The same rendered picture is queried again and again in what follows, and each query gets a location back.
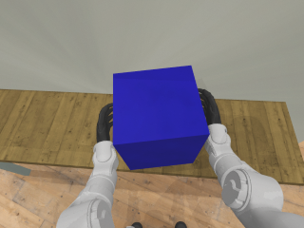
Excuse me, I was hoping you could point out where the table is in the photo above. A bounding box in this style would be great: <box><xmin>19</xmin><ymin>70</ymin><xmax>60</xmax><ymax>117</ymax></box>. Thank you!
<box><xmin>0</xmin><ymin>88</ymin><xmax>304</xmax><ymax>186</ymax></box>

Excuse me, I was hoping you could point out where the right robot hand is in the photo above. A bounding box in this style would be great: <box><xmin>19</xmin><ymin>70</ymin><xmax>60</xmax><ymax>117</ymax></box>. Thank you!
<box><xmin>198</xmin><ymin>88</ymin><xmax>221</xmax><ymax>125</ymax></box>

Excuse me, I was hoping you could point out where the robot left upper arm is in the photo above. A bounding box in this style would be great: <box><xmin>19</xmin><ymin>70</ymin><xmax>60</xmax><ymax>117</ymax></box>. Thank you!
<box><xmin>56</xmin><ymin>199</ymin><xmax>115</xmax><ymax>228</ymax></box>

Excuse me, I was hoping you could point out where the robot right forearm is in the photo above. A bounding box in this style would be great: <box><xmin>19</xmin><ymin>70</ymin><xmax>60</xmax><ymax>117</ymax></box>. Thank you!
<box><xmin>204</xmin><ymin>123</ymin><xmax>284</xmax><ymax>208</ymax></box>

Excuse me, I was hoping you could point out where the left robot hand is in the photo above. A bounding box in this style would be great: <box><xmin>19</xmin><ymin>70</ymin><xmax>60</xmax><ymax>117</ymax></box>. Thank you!
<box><xmin>96</xmin><ymin>103</ymin><xmax>113</xmax><ymax>143</ymax></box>

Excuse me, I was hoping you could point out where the carton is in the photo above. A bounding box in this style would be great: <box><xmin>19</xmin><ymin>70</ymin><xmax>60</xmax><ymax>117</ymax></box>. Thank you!
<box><xmin>112</xmin><ymin>66</ymin><xmax>210</xmax><ymax>170</ymax></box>

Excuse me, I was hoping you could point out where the robot right upper arm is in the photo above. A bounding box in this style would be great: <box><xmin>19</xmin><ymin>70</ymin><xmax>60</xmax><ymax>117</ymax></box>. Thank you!
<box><xmin>221</xmin><ymin>168</ymin><xmax>304</xmax><ymax>228</ymax></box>

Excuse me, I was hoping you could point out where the robot left forearm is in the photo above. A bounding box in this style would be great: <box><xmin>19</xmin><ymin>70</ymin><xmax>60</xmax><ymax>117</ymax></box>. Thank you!
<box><xmin>56</xmin><ymin>141</ymin><xmax>119</xmax><ymax>228</ymax></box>

